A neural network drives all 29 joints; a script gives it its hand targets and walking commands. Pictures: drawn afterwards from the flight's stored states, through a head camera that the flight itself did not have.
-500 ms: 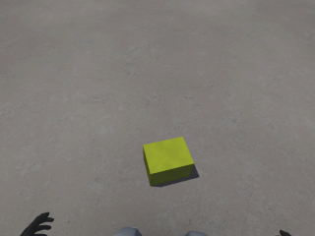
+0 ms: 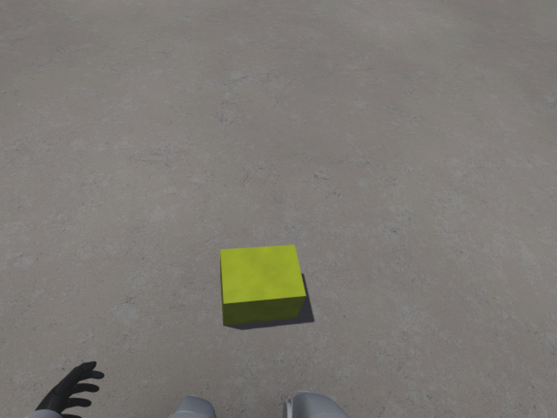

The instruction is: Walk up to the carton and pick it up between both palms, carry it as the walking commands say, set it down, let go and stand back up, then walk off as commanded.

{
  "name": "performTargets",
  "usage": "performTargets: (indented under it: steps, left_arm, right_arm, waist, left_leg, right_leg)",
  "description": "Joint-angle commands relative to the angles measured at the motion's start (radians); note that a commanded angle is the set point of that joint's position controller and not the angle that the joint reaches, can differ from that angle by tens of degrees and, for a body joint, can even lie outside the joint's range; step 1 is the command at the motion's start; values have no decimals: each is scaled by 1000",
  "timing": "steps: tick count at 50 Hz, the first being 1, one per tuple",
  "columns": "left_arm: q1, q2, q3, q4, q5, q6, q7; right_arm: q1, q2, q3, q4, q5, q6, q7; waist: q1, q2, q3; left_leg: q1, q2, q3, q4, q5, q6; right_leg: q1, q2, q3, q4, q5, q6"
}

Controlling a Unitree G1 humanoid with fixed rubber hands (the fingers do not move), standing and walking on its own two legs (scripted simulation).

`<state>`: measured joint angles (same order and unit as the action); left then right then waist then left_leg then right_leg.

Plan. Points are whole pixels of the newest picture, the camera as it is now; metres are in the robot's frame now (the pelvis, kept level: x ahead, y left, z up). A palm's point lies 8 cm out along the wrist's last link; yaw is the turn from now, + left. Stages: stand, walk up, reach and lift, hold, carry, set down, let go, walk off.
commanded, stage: walk up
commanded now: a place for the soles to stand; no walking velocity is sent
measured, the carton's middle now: (259, 284) +0.61 -0.01 -0.63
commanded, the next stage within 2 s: none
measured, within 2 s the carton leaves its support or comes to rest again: neither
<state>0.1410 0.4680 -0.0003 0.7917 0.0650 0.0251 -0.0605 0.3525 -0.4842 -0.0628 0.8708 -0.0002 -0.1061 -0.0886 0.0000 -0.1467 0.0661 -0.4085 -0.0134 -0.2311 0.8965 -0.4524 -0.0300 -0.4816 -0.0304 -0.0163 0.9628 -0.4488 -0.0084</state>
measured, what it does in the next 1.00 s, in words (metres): steps to the right: left foot, then right foot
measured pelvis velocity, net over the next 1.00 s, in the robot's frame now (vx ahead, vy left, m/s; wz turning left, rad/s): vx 0.11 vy -0.13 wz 0.11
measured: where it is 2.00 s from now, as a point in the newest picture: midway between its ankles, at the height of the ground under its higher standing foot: outside the picture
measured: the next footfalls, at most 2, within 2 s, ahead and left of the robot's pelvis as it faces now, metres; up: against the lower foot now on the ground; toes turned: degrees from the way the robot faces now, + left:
left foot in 0.62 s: +0.15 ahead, +0.06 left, +0.00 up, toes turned +8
right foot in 0.84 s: +0.17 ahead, -0.23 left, +0.00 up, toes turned +3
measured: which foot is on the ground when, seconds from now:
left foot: down 0.00-0.00, up 0.02-0.60, down 0.62-1.00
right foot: down 0.00-0.62, up 0.64-0.82, down 0.84-1.00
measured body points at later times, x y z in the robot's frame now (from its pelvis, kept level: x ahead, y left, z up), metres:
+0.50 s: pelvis +0.04 -0.09 +0.03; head +0.06 -0.07 +0.48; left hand +0.09 +0.25 -0.08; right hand +0.14 -0.45 -0.05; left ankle +0.09 +0.06 -0.65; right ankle +0.05 -0.10 -0.68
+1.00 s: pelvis +0.11 -0.13 +0.01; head +0.12 -0.10 +0.46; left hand +0.17 +0.20 -0.11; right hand +0.22 -0.49 -0.05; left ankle +0.11 +0.01 -0.65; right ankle +0.13 -0.23 -0.68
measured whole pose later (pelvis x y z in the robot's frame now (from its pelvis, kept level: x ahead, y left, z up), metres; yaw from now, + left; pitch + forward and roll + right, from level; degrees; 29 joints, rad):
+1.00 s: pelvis +0.11 -0.13 +0.01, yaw +7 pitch -2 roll +1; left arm 0.25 0.47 0.00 0.79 0.04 0.04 -0.07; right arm 0.31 -0.48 -0.06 0.90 0.00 -0.09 -0.09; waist 0.02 -0.08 0.04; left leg -0.49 0.04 0.01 1.08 -0.49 0.01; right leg -0.39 -0.04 -0.06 0.89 -0.47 -0.03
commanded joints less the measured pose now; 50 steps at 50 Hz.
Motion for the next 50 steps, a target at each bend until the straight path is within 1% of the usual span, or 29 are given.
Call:
performTargets:
  steps: [1, 5, 8, 9, 12, 14, 16, 18, 20, 22, 25, 27, 28, 29, 30, 31, 32, 34, 36, 38, 39, 40, 41, 42, 43, 44, 47, 48, 50]
  left_arm:
    - [86, 348, 183, -62, -19, -16, -4]
    - [49, 263, 160, -88, -4, -17, -1]
    - [85, 228, 148, -89, -12, -11, -3]
    - [96, 241, 149, -77, -18, -9, -3]
    - [161, 219, 147, -78, -16, -2, 0]
    - [175, 230, 141, -58, -19, 0, -3]
    - [175, 212, 138, -63, -20, 3, 3]
    - [160, 196, 132, -52, -24, 10, 8]
    - [148, 209, 139, -85, -20, 17, 6]
    - [126, 202, 135, -100, -11, 18, 3]
    - [100, 208, 125, -108, 0, 27, -5]
    - [25, 203, 127, -111, -10, 19, -8]
    - [-31, 193, 122, -122, -13, 17, -14]
    - [-78, 166, 114, -178, -20, 11, -7]
    - [-45, 129, 110, -181, -32, 7, -5]
    - [-92, 215, 134, -198, -15, 10, -1]
    - [-111, 244, 154, -192, -16, 26, -10]
    - [-25, 242, 143, -158, -11, 23, -20]
    - [34, 234, 160, -105, -13, 7, -39]
    - [115, 203, 155, -74, -39, 4, -47]
    - [216, 211, 157, -46, -40, 1, -45]
    - [367, 211, 174, 22, -20, 0, -39]
    - [366, 285, 171, 17, -1, -12, -16]
    - [214, 349, 157, -41, -18, -17, 0]
    - [87, 349, 156, -74, -35, -22, 7]
    - [67, 307, 150, -53, -40, -25, 13]
    - [42, 261, 127, -71, -34, -29, 16]
    - [80, 268, 131, -60, -35, -30, 16]
    - [18, 237, 104, -49, -57, -21, 12]
  right_arm:
    - [-102, -250, -63, -37, 2, 5, -47]
    - [-31, -255, -71, 8, 6, 12, -19]
    - [-5, -240, -65, 22, 15, 19, -12]
    - [-1, -255, -68, 23, 13, 23, -9]
    - [-28, -245, -50, 10, 9, 19, 1]
    - [-53, -234, -37, 13, 8, 8, 1]
    - [-61, -210, -43, 5, 8, 5, -1]
    - [0, -196, -38, 20, -1, 22, -3]
    - [2, -220, -52, 26, 8, 38, -9]
    - [7, -197, -50, 27, 12, 35, -16]
    - [15, -216, -61, 28, 17, 32, -16]
    - [97, -186, -48, 42, 5, 21, -22]
    - [165, -212, -62, 69, 3, 10, -25]
    - [287, -274, -83, 85, 3, 5, -38]
    - [261, -335, -104, 57, -16, 5, -50]
    - [198, -383, -123, 20, 2, 2, -63]
    - [125, -367, -109, 4, 1, -5, -73]
    - [11, -333, -82, -7, 2, -9, -72]
    - [-75, -307, -78, -32, -27, -18, -50]
    - [-90, -337, -79, -31, -35, -25, -25]
    - [-139, -337, -85, -53, -43, -14, -5]
    - [-148, -247, -61, -36, -52, 1, -1]
    - [-87, -106, -15, -44, -35, 11, 0]
    - [-148, -186, -37, -62, -21, 12, -10]
    - [-153, -243, -50, -47, -11, 8, -7]
    - [-121, -264, -64, -15, -11, 4, 5]
    - [-30, -232, -65, 9, -13, 0, 22]
    - [-34, -204, -50, 7, -1, -6, 22]
    - [59, -172, -41, 44, -3, -25, 24]
  waist:
    - [85, 84, 62]
    - [59, 29, 78]
    - [80, -40, 63]
    - [73, -9, 44]
    - [117, -49, -17]
    - [120, -47, -49]
    - [133, -20, -10]
    - [108, -50, -61]
    - [110, -35, -83]
    - [76, -36, -38]
    - [61, 13, -31]
    - [-1, 13, -35]
    - [-61, 94, -76]
    - [-139, 189, -119]
    - [-140, 380, -165]
    - [-118, 264, -142]
    - [-78, 163, -63]
    - [-20, 114, -53]
    - [36, 182, 29]
    - [67, 306, 11]
    - [108, 279, -60]
    - [171, 151, -86]
    - [190, -259, -16]
    - [123, -108, 32]
    - [85, -5, 78]
    - [50, 133, 97]
    - [24, -18, 68]
    - [31, -8, 57]
    - [-39, -3, -27]
  left_leg:
    - [-491, -24, 104, 451, -85, 61]
    - [-355, 54, 180, 322, 34, 50]
    - [-310, 51, 205, 247, 42, 41]
    - [-331, 46, 207, 234, 55, 52]
    - [-352, 47, 229, 87, -1, 46]
    - [-330, 51, 236, 21, -66, 49]
    - [-356, 38, 264, 4, -28, 41]
    - [-337, 32, 281, 16, 27, 57]
    - [-244, 54, 241, 27, 16, 72]
    - [-195, 69, 231, 3, 25, 91]
    - [-89, 68, 271, -104, 21, 93]
    - [11, 81, 262, -219, 117, 127]
    - [215, 52, 258, -306, 168, 133]
    - [436, 145, 83, -450, 118, 215]
    - [580, 380, -394, -514, 132, 358]
    - [536, 503, -537, -512, 94, 455]
    - [349, 510, -486, -512, 94, 459]
    - [143, 498, -374, -491, 119, 401]
    - [-22, 411, -231, -415, 76, 299]
    - [-77, 324, -52, -368, 36, 245]
    - [-167, 235, 81, -289, -67, 198]
    - [-318, 174, 164, -12, -77, 159]
    - [-555, 4, 285, 311, -197, 100]
    - [-493, -43, 142, 362, -136, 75]
    - [-395, 15, 131, 379, -76, 69]
    - [-366, 49, 147, 351, -40, 56]
    - [-214, 55, 249, 139, -80, 35]
    - [-129, 65, 265, 57, -104, 51]
    - [130, 10, 309, -234, 70, 66]
  right_leg:
    - [223, -313, 606, -739, -375, -119]
    - [164, -215, 334, -652, -234, -71]
    - [243, -198, 304, -656, -132, -75]
    - [291, -215, 312, -681, -190, -31]
    - [473, -205, 280, -613, -6, -63]
    - [505, -253, 301, -604, 54, -148]
    - [531, -220, 254, -587, 211, -107]
    - [567, -189, 209, -558, 396, -36]
    - [462, -188, 201, -568, 155, 27]
    - [358, -202, 180, -561, 237, 41]
    - [262, -200, 162, -534, 82, -36]
    - [217, -208, 156, -454, 233, -18]
    - [81, -169, 79, -329, 300, -15]
    - [-96, -78, -30, -71, 497, 89]
    - [-361, 52, 20, 279, 93, 107]
    - [-438, -19, 189, 456, -72, 100]
    - [-385, -76, 239, 505, -72, 80]
    - [-247, -100, 229, 413, -88, 33]
    - [-125, -129, 244, 134, -215, -15]
    - [40, -105, 126, -87, -123, -27]
    - [267, -52, 14, -231, -77, -27]
    - [442, 4, 37, -324, -121, -43]
    - [405, -193, 402, -593, -412, -89]
    - [208, -339, 734, -794, -558, -189]
    - [136, -360, 640, -776, -550, -242]
    - [117, -316, 561, -719, -474, -217]
    - [115, -223, 299, -560, -134, -218]
    - [90, -260, 309, -523, 21, -223]
    - [30, -196, 131, -328, 264, -182]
